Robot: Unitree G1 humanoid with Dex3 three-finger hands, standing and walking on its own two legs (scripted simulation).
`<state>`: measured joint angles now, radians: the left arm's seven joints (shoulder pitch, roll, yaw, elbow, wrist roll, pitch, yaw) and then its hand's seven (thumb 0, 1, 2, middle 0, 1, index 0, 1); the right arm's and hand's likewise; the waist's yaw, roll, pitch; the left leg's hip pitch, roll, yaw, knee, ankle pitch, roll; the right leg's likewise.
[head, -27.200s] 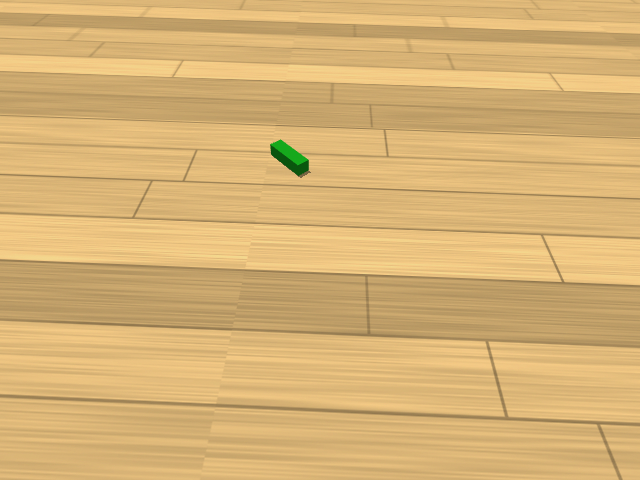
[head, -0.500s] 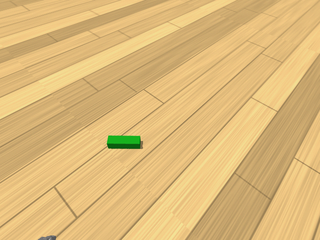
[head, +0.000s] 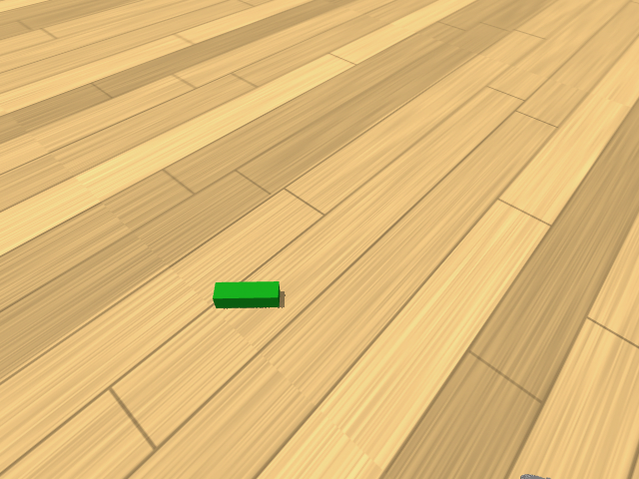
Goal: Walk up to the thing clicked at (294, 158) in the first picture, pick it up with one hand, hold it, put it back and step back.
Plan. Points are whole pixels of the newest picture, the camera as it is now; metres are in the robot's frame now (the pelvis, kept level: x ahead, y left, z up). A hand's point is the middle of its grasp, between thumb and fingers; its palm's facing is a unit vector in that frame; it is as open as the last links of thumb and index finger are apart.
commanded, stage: stand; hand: left
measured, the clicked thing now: (247, 294) +0.82 +0.29 -0.75
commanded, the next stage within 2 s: walk up in 0.88 s
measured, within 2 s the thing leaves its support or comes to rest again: neither
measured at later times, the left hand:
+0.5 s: hand out of the picture +0.07 +0.25 -0.15, palm faces -0.04 -0.94 -0.34, open 7.4 cm
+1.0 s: hand out of the picture +0.06 +0.26 -0.15, palm faces -0.03 -0.93 -0.36, open 7.4 cm
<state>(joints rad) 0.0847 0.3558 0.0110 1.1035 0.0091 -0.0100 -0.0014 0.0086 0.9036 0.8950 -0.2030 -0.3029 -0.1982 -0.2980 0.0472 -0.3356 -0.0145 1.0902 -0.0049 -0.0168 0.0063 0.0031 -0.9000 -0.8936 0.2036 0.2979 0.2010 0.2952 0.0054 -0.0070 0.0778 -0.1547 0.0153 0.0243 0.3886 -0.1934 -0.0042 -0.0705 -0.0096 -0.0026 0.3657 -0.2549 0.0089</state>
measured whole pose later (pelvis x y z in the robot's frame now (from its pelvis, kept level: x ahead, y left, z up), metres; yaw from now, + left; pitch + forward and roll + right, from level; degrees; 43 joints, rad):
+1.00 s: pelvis +0.00 +0.00 +0.00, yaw -1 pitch -2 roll +1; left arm 0.19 0.38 0.04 1.08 0.04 -0.02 -0.03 0.01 0.90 0.89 -0.20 -0.30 -0.20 -0.30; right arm 0.18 -0.36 -0.05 1.06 -0.03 -0.03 0.05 0.00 -0.90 -0.89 0.21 0.30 0.20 0.30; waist 0.00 -0.01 0.03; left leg -0.18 0.00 0.03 0.43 -0.25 0.04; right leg -0.16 -0.02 0.00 0.53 -0.43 -0.04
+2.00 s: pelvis +0.30 -0.01 -0.01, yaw +1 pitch -3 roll +0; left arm 0.40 0.39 0.05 0.85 0.02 -0.09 -0.01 0.01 0.90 0.89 -0.21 -0.30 -0.20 -0.30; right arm 0.32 -0.44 -0.07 0.85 -0.01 0.01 0.07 0.01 -0.90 -0.89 0.20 0.30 0.20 0.29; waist 0.03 0.10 0.07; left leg -0.47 0.00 -0.07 1.01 -0.35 0.00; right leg -0.23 -0.03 -0.07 0.54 -0.26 -0.02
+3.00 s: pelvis +0.42 +0.03 +0.00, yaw +0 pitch -2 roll +0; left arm 0.08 0.36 -0.01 1.10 0.00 -0.01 -0.01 0.01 0.90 0.89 -0.20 -0.30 -0.20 -0.30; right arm 0.09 -0.35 0.01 1.11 0.01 -0.02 0.01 0.00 -0.90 -0.89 0.20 0.30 0.20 0.30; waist 0.00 0.00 0.06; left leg -0.19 0.02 0.03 0.44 -0.21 -0.01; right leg -0.18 -0.03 -0.01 0.43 -0.21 0.02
